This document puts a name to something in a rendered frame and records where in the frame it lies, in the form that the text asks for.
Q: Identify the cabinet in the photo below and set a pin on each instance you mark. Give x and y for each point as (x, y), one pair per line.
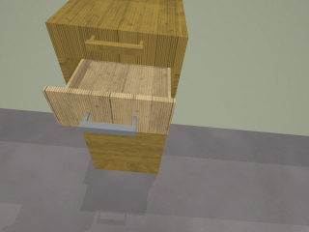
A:
(158, 25)

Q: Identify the handle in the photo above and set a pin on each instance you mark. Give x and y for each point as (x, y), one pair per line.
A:
(107, 128)
(115, 48)

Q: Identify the drawer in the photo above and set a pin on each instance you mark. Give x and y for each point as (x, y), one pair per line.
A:
(114, 93)

